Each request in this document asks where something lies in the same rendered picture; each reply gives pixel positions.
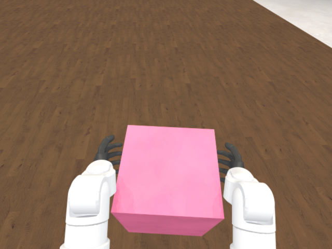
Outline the robot left hand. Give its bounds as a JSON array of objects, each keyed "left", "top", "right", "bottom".
[{"left": 94, "top": 135, "right": 122, "bottom": 174}]

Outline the robot left forearm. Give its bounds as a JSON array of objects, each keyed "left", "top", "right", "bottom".
[{"left": 60, "top": 160, "right": 116, "bottom": 249}]

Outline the carton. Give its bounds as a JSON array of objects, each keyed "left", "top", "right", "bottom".
[{"left": 111, "top": 125, "right": 224, "bottom": 236}]

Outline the robot right forearm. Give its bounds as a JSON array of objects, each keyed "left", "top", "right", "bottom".
[{"left": 223, "top": 167, "right": 276, "bottom": 249}]

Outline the robot right hand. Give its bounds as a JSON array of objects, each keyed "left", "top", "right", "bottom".
[{"left": 217, "top": 142, "right": 245, "bottom": 183}]

